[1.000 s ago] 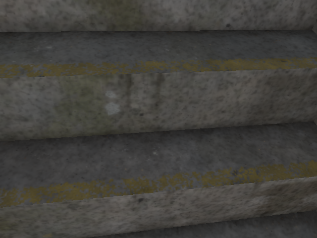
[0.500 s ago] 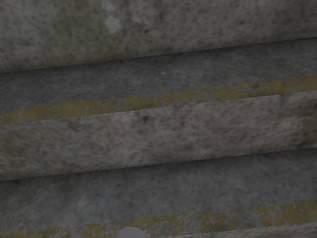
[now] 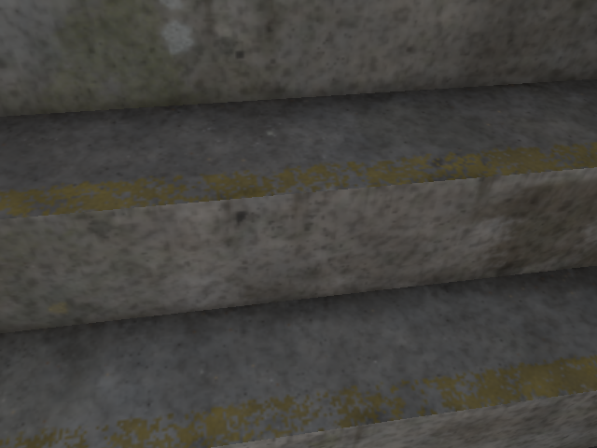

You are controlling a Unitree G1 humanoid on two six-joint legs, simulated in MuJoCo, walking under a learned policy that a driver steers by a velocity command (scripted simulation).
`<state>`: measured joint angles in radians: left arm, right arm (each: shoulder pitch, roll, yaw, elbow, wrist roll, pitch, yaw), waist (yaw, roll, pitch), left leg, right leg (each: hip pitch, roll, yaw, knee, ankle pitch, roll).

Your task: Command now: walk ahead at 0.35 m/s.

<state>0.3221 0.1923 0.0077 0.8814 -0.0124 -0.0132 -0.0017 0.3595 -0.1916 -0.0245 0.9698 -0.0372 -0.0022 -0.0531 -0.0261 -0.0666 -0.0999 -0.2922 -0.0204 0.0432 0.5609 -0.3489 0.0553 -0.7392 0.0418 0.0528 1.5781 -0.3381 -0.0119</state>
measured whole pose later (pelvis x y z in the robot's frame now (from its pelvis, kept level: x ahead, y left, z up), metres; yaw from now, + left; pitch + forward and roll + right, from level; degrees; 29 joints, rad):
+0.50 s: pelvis +0.15 -0.15 +0.13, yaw -2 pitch +2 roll +0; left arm 0.19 0.17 -0.03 0.76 0.05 -0.04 0.00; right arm 0.31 -0.24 -0.04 0.93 0.00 -0.06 0.04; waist 0.00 0.01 -0.08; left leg -0.61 -0.02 -0.18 1.70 0.04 0.11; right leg -0.71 -0.11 -0.16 1.33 -0.72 -0.03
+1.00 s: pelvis +0.31 -0.18 +0.28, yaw +3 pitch +4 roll +7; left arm 0.58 0.08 -0.01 1.01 0.04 -0.01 0.10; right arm -0.09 -0.07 0.12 0.57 0.03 0.00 0.05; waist 0.00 0.01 -0.03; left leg -1.16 -0.06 0.13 1.67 -0.57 0.03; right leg 0.06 -0.11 -0.21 0.17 -0.18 -0.05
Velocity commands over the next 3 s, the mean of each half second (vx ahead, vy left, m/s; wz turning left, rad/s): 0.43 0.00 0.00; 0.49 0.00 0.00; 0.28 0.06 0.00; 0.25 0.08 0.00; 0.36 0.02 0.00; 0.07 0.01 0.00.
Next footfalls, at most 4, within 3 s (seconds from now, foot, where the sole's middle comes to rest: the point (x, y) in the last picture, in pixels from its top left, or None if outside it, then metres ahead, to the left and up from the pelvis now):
0.34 right None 0.22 -0.25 -0.53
1.02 left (343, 361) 0.49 -0.06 -0.28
1.42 right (529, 354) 0.50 -0.35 -0.28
1.92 left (322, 357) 0.50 -0.03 -0.28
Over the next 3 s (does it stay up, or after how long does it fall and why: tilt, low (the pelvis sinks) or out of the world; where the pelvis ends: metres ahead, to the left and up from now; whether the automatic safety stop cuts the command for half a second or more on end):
stays up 0.60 -0.12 0.66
